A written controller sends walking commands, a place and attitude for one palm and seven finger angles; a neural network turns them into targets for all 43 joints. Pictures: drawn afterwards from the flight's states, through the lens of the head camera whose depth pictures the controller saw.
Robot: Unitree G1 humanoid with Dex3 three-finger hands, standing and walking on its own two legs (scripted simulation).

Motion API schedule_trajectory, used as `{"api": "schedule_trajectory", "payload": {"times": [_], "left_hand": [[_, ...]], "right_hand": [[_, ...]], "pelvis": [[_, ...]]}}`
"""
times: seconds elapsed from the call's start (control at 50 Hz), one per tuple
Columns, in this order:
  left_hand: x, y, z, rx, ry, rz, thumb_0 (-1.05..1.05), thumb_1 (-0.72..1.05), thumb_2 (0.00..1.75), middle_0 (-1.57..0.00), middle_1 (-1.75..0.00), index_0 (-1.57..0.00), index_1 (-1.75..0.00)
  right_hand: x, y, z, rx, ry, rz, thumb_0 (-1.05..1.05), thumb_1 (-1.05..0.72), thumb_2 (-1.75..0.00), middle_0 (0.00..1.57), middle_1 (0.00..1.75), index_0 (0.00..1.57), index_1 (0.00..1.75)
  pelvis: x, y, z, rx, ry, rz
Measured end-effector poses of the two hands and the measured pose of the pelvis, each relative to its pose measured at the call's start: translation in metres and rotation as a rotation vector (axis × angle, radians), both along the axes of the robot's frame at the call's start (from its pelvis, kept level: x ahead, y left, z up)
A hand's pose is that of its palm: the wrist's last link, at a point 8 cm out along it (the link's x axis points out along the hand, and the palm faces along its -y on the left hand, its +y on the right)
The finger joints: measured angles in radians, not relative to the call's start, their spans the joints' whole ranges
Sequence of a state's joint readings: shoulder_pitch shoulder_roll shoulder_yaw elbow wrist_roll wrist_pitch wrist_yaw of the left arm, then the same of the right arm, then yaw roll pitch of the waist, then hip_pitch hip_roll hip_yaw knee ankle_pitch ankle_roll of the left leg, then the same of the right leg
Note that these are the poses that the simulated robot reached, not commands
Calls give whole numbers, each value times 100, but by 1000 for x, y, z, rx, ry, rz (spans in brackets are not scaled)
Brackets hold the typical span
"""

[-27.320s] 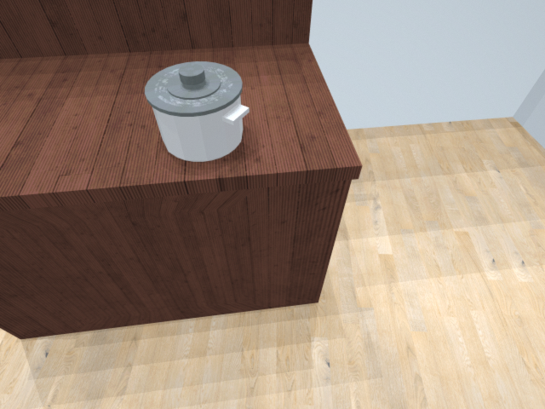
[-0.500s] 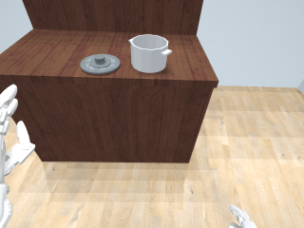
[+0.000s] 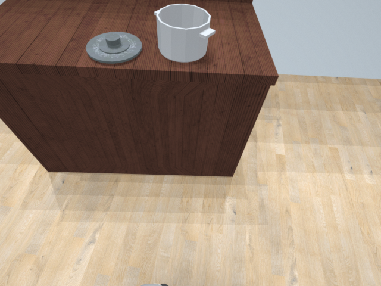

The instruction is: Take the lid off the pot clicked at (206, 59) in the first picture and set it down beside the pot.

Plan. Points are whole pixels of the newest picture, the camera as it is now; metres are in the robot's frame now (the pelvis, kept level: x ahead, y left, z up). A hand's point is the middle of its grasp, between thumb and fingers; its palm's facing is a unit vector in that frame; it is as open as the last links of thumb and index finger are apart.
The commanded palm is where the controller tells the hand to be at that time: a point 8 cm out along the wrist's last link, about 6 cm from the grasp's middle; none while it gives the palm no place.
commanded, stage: let the arm hang, fingers relaxed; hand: left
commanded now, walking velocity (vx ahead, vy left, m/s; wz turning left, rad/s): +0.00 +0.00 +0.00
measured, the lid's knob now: (113, 39) +0.84 +0.31 +0.03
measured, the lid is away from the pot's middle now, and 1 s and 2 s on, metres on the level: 0.24 0.24 0.24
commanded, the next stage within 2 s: look to check the result in 0.84 s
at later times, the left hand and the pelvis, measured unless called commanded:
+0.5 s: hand out of the picture +0.10 +0.16 -0.17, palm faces -0.02 -0.98 -0.22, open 7.3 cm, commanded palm none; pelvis +0.03 -0.02 +0.00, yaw -1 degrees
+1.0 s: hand out of the picture +0.09 +0.15 -0.17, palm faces -0.02 -0.98 -0.20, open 7.4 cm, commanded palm none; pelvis +0.06 -0.02 +0.00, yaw -2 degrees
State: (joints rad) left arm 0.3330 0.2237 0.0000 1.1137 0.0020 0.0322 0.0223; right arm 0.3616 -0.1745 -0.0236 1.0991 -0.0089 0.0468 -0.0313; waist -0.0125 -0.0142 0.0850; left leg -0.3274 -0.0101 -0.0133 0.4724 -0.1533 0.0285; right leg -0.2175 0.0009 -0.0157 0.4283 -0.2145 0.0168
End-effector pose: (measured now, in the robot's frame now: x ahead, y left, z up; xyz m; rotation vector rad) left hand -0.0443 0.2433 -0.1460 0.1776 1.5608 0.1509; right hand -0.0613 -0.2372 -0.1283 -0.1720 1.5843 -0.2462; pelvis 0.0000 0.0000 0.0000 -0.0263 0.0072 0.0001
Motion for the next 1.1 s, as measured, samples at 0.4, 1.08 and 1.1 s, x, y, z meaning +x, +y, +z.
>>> {"api": "schedule_trajectory", "payload": {"times": [0.4, 1.08, 1.1], "left_hand": [[118, -35, 8, 10, -251, -57, 0, 93, 90, -20, -30, -20, -30], [130, -38, 2, -8, -191, -41, 0, 91, 90, -20, -30, -20, -30], [130, -37, 3, -8, -192, -41, 0, 91, 90, -20, -30, -20, -30]], "right_hand": [[91, -7, -19, 56, -213, 8, 2, -93, -90, 21, 30, 20, 30], [118, -7, -13, 37, -187, 0, 1, -91, -90, 20, 30, 20, 29], [119, -7, -13, 37, -189, 0, 1, -91, -90, 20, 30, 20, 29]], "pelvis": [[24, -18, 2, 17, -12, -19], [58, -20, 3, 20, -8, -33], [58, -19, 3, 20, -9, -33]]}}
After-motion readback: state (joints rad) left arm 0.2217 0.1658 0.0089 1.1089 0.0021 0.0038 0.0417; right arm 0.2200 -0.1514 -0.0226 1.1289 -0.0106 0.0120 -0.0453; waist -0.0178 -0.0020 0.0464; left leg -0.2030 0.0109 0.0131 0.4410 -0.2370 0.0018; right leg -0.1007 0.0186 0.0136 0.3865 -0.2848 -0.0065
